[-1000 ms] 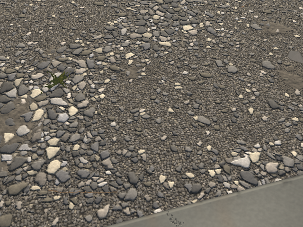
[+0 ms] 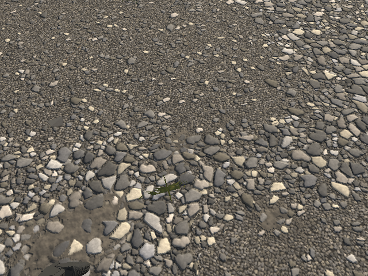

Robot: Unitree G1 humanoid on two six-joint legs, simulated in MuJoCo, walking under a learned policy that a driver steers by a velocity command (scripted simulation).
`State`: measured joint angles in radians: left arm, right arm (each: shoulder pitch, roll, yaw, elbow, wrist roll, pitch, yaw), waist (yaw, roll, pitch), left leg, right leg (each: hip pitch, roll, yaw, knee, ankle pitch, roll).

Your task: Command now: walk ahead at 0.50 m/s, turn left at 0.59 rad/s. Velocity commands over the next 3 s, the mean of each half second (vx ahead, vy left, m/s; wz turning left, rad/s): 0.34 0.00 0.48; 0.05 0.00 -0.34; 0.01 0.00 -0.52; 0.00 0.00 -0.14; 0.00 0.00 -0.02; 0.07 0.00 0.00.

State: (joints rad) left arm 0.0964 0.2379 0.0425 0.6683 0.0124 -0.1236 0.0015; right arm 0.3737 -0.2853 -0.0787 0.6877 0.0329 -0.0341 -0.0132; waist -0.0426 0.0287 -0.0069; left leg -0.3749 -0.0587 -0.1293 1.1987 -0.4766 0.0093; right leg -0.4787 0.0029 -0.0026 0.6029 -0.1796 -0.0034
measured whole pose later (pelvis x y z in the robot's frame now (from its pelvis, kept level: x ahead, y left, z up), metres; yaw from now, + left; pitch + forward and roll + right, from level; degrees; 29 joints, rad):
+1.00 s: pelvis +0.25 +0.01 +0.02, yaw -1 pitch +3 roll +3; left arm 0.23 0.27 0.06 0.75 0.00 0.01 0.02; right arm 0.08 -0.29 -0.10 0.74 -0.01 0.03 -0.06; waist 0.03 0.03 0.02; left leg -0.57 -0.02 -0.03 1.11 -0.41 -0.06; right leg -0.32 0.02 0.04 0.51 -0.24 -0.06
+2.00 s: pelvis +0.24 +0.00 +0.01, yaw -19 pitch -1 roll +1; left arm 0.18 0.20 0.02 0.68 0.02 0.01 0.00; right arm 0.20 -0.26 -0.04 0.85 -0.01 0.00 -0.02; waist -0.03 0.00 0.02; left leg -0.21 0.06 -0.01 0.49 -0.27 -0.07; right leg -0.21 0.03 0.03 0.53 -0.30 -0.03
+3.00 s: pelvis +0.27 +0.02 +0.01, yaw -19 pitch -1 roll +0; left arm 0.33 0.23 0.05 0.99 -0.03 -0.02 0.03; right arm 0.29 -0.21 -0.03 1.09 0.03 -0.05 -0.02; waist 0.00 -0.02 -0.01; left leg -0.27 0.01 0.04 0.69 -0.46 0.06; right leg -0.17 0.00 0.04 0.53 -0.36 -0.02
